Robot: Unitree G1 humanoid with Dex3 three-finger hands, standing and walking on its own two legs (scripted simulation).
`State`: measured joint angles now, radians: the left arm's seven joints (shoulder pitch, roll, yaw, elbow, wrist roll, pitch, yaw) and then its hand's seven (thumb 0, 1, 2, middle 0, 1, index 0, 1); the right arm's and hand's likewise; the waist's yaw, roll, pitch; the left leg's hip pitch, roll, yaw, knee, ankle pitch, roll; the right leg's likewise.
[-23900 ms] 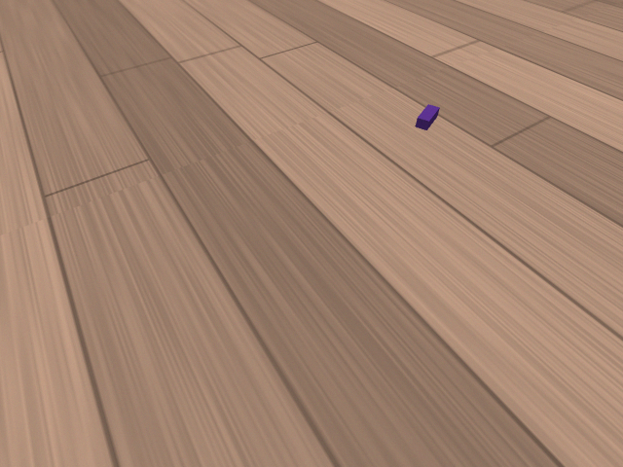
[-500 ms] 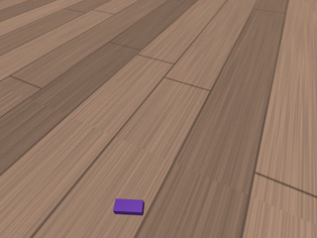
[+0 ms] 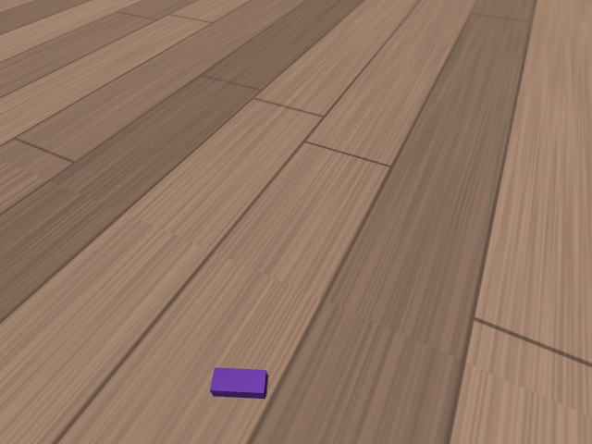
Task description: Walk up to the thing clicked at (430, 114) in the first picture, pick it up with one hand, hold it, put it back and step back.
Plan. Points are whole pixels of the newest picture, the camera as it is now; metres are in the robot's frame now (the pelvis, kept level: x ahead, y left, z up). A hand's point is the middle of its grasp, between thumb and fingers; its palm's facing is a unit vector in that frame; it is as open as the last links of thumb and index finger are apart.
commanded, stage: walk up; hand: left
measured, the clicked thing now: (239, 383) +0.44 +0.22 -0.75
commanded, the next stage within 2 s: stand in 0.14 s
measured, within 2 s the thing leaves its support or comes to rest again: neither
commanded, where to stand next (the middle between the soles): +0.05 -0.02 m, yaw -1 degrees
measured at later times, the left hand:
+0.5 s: hand out of the picture +0.07 +0.25 -0.16, palm faces -0.03 -0.94 -0.34, open 7.4 cm
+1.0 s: hand out of the picture +0.06 +0.25 -0.16, palm faces -0.03 -0.94 -0.35, open 7.4 cm
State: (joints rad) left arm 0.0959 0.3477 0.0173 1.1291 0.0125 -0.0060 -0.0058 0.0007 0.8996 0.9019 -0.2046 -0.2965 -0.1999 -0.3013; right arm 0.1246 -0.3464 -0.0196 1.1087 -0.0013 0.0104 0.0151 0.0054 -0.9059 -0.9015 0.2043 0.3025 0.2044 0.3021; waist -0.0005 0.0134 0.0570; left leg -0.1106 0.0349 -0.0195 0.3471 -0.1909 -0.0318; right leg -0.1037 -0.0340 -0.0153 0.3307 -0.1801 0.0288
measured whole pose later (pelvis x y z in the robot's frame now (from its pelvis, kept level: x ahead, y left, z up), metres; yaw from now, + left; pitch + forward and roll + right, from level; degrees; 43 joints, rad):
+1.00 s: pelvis -0.01 +0.00 +0.00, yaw +0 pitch -3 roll +0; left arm 0.13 0.36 0.00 1.12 0.01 -0.01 -0.01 0.00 0.90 0.90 -0.20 -0.30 -0.20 -0.30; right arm 0.13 -0.35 0.00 1.12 -0.01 0.00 0.01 0.01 -0.91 -0.90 0.20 0.30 0.20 0.30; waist 0.00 0.01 0.06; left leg -0.11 0.04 -0.01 0.34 -0.18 -0.04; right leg -0.12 -0.03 -0.01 0.34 -0.17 0.02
